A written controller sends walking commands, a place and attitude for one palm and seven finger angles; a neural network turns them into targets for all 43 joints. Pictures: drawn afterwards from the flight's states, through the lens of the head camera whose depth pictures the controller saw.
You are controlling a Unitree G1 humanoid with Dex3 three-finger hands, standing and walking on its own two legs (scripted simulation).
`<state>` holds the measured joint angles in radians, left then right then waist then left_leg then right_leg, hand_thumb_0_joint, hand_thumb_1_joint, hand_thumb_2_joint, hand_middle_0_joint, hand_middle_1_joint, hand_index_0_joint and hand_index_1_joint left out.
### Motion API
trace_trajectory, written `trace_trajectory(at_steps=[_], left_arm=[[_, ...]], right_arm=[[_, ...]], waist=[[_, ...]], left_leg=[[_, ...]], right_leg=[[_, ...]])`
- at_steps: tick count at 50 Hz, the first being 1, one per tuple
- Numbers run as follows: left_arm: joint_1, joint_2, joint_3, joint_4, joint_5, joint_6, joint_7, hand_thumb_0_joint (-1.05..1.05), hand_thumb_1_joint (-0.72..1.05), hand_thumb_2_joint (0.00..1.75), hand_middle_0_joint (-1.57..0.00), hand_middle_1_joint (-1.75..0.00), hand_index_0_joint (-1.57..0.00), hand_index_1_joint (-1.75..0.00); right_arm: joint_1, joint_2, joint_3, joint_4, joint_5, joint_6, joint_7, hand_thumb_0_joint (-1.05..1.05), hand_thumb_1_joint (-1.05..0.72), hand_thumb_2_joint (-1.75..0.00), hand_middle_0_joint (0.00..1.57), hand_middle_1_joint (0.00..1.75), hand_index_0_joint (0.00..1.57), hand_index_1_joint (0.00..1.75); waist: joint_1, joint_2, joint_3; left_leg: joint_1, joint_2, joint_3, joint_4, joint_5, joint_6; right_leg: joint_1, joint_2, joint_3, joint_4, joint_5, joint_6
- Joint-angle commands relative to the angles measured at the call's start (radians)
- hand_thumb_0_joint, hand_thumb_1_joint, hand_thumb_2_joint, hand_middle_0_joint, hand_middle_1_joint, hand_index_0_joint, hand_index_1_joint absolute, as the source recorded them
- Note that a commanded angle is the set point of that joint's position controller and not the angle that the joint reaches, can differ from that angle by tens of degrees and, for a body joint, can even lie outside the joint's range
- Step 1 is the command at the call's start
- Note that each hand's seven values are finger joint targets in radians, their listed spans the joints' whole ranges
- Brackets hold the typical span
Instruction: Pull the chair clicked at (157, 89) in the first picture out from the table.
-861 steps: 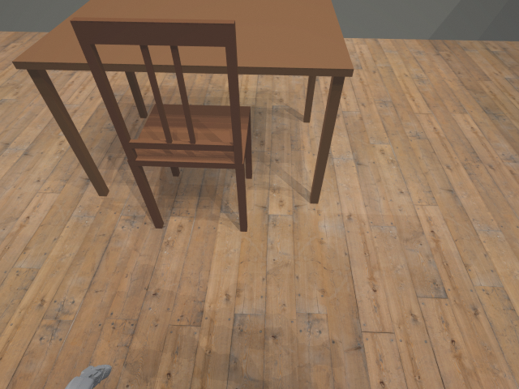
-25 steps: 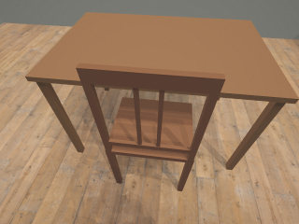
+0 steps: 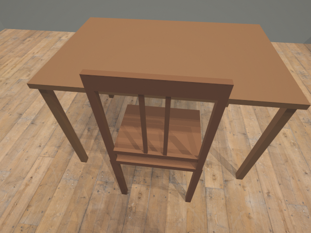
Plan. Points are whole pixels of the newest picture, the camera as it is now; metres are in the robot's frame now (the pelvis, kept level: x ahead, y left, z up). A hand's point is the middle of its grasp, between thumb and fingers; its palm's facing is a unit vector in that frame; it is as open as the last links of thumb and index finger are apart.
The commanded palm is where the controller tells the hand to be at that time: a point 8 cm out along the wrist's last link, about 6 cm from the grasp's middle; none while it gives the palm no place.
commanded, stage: look again from close up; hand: left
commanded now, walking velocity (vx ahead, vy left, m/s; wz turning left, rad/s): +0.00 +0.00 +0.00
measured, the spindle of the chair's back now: (143, 127) +0.49 +0.08 -0.07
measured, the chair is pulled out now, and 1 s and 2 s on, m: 0.00 0.00 0.00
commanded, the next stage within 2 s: shuffle to correct the standing spot in 0.92 s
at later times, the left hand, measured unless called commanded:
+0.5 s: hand out of the picture -0.05 +0.14 -0.17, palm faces +0.07 -0.99 -0.15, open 7.4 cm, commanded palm none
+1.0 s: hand out of the picture -0.04 +0.14 -0.17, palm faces +0.07 -0.98 -0.16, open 7.4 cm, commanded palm none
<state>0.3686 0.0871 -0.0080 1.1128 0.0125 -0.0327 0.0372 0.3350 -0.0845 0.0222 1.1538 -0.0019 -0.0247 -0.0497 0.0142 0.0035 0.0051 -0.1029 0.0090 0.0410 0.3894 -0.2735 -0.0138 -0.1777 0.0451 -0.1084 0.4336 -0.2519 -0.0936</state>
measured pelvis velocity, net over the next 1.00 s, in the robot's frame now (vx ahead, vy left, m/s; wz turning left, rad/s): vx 0.00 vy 0.00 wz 0.00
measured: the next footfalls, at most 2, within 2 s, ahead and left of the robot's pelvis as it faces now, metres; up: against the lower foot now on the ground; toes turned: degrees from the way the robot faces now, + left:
none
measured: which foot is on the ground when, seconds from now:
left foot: down 0.00-1.00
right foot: down 0.00-1.00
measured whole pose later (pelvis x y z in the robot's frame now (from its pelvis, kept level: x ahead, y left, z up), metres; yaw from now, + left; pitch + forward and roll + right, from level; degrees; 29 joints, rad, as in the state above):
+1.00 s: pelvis +0.00 +0.00 +0.00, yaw +0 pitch -1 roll +1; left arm 0.38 0.08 -0.01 1.11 0.01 -0.03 0.04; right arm 0.34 -0.08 0.02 1.15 0.00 -0.02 -0.05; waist 0.02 0.00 0.00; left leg -0.11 0.02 0.04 0.39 -0.27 -0.02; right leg -0.18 0.05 -0.11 0.43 -0.25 -0.10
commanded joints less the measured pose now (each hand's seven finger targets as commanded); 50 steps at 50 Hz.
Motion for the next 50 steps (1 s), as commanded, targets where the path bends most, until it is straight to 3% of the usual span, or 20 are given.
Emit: trace_trajectory(at_steps=[1,9,12,15,18,26,33,35,38,40,48,50], left_arm=[[0.111,0.085,0.019,-0.012,-0.002,-0.005,0.009,0.00,0.90,0.90,-0.20,-0.30,-0.20,-0.30],[0.108,0.084,0.018,-0.013,-0.002,-0.004,0.007,0.00,0.90,0.90,-0.20,-0.30,-0.20,-0.30],[0.115,0.085,0.019,-0.010,-0.002,-0.006,0.007,0.00,0.90,0.90,-0.20,-0.30,-0.20,-0.30],[0.113,0.084,0.018,-0.010,-0.001,-0.004,0.007,0.00,0.90,0.90,-0.20,-0.30,-0.20,-0.30],[0.118,0.085,0.020,-0.010,-0.002,-0.006,0.007,0.00,0.90,0.90,-0.20,-0.30,-0.20,-0.30],[0.124,0.083,0.021,-0.007,-0.002,-0.005,0.007,0.00,0.90,0.90,-0.20,-0.30,-0.20,-0.30],[0.124,0.085,0.020,-0.007,-0.002,-0.008,0.008,0.00,0.90,0.90,-0.20,-0.30,-0.20,-0.30],[0.120,0.081,0.020,-0.008,-0.002,-0.005,0.008,0.00,0.90,0.90,-0.20,-0.30,-0.20,-0.30],[0.120,0.081,0.020,-0.007,-0.002,-0.006,0.008,0.00,0.90,0.90,-0.20,-0.30,-0.20,-0.30],[0.121,0.083,0.021,-0.009,-0.001,-0.004,0.009,0.00,0.90,0.90,-0.20,-0.30,-0.20,-0.30],[0.127,0.085,0.022,-0.009,-0.001,-0.008,0.010,0.00,0.90,0.90,-0.20,-0.30,-0.20,-0.30],[0.126,0.086,0.021,-0.010,-0.001,-0.006,0.011,0.00,0.90,0.90,-0.20,-0.30,-0.20,-0.30]], right_arm=[[0.103,-0.056,-0.005,-0.008,-0.001,-0.009,0.000,0.00,-0.90,-0.90,0.20,0.30,0.20,0.30],[0.103,-0.053,-0.006,-0.010,-0.001,-0.006,0.001,0.00,-0.90,-0.90,0.20,0.30,0.20,0.30],[0.105,-0.060,-0.006,-0.010,-0.003,-0.007,0.002,0.00,-0.90,-0.90,0.20,0.30,0.20,0.30],[0.105,-0.057,-0.006,-0.011,-0.002,-0.005,0.002,0.00,-0.90,-0.90,0.20,0.30,0.20,0.30],[0.110,-0.058,-0.006,-0.010,-0.003,-0.009,0.002,0.00,-0.90,-0.90,0.20,0.30,0.20,0.30],[0.114,-0.054,-0.004,-0.009,-0.003,-0.005,0.002,0.00,-0.90,-0.90,0.20,0.30,0.20,0.30],[0.118,-0.056,-0.004,-0.006,-0.002,-0.011,0.000,0.00,-0.90,-0.90,0.20,0.30,0.20,0.30],[0.114,-0.055,-0.005,-0.007,-0.001,-0.008,-0.001,0.00,-0.90,-0.90,0.20,0.30,0.20,0.30],[0.118,-0.056,-0.004,-0.008,-0.002,-0.011,0.000,0.00,-0.90,-0.90,0.20,0.30,0.20,0.30],[0.113,-0.054,-0.004,-0.008,-0.001,-0.008,0.000,0.00,-0.90,-0.90,0.20,0.30,0.20,0.30],[0.114,-0.055,-0.006,-0.009,-0.001,-0.009,0.000,0.00,-0.90,-0.90,0.20,0.30,0.20,0.30],[0.114,-0.054,-0.006,-0.011,0.000,-0.006,0.000,0.00,-0.90,-0.90,0.20,0.30,0.20,0.30]], waist=[[0.002,-0.018,0.103],[0.001,-0.016,0.118],[0.001,-0.020,0.092],[0.000,-0.020,0.118],[0.003,-0.012,0.086],[0.003,-0.010,0.108],[0.003,-0.010,0.080],[0.003,-0.010,0.105],[0.001,-0.003,0.089],[0.004,-0.018,0.116],[0.003,-0.028,0.080],[0.002,-0.028,0.104]], left_leg=[[-0.100,0.064,-0.068,-0.057,0.127,0.046],[-0.099,0.064,-0.063,-0.065,0.096,0.046],[-0.085,0.061,-0.063,-0.054,0.111,0.047],[-0.101,0.057,-0.064,-0.056,0.096,0.046],[-0.090,0.060,-0.063,-0.054,0.111,0.047],[-0.104,0.056,-0.057,-0.051,0.094,0.045],[-0.096,0.064,-0.063,-0.052,0.131,0.045],[-0.105,0.062,-0.063,-0.055,0.117,0.045],[-0.091,0.068,-0.067,-0.058,0.134,0.046],[-0.109,0.063,-0.061,-0.055,0.111,0.046],[-0.097,0.059,-0.059,-0.046,0.126,0.047],[-0.111,0.054,-0.056,-0.047,0.101,0.044]], right_leg=[[0.005,-0.157,0.173,-0.099,0.187,0.055],[-0.016,-0.152,0.176,-0.121,0.118,0.049],[-0.008,-0.155,0.184,-0.117,0.131,0.050],[-0.021,-0.153,0.186,-0.125,0.106,0.053],[-0.001,-0.155,0.183,-0.118,0.127,0.052],[-0.016,-0.157,0.187,-0.130,0.096,0.057],[0.017,-0.157,0.177,-0.104,0.186,0.056],[-0.001,-0.155,0.178,-0.110,0.162,0.057],[0.002,-0.153,0.174,-0.100,0.169,0.046],[-0.005,-0.155,0.176,-0.113,0.148,0.059],[0.020,-0.161,0.179,-0.108,0.198,0.064],[0.009,-0.161,0.184,-0.119,0.172,0.072]])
